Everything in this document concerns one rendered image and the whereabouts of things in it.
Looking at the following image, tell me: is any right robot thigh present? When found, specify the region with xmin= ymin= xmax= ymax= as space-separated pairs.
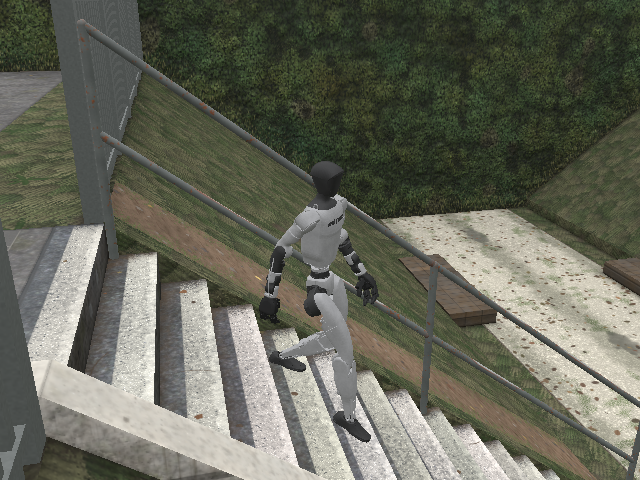
xmin=303 ymin=287 xmax=354 ymax=370

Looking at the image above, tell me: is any left robot shin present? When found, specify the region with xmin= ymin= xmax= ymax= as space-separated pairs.
xmin=279 ymin=331 xmax=335 ymax=359

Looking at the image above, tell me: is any robot right hand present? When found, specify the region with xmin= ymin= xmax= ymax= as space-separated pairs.
xmin=259 ymin=296 xmax=280 ymax=324

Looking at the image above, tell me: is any left robot forearm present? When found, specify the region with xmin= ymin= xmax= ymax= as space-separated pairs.
xmin=338 ymin=236 xmax=367 ymax=276

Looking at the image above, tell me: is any robot left hand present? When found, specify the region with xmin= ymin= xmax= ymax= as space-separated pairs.
xmin=355 ymin=272 xmax=379 ymax=306

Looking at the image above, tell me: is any right robot forearm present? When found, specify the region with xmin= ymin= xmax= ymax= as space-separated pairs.
xmin=264 ymin=246 xmax=286 ymax=298

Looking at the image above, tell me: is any robot left upper arm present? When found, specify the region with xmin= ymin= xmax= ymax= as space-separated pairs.
xmin=330 ymin=195 xmax=348 ymax=245

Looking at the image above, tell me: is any robot right upper arm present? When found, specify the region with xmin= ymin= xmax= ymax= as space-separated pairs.
xmin=274 ymin=209 xmax=320 ymax=259

